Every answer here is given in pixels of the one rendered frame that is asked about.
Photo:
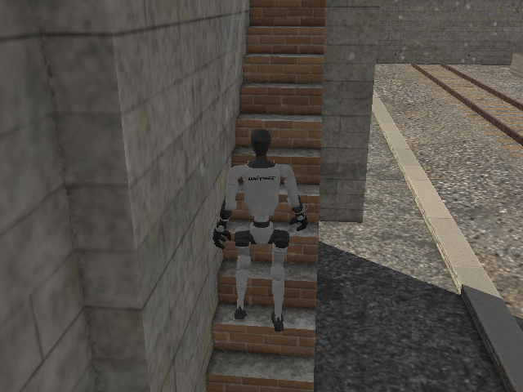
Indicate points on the stairs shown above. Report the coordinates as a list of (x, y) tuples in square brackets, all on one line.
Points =
[(282, 92)]

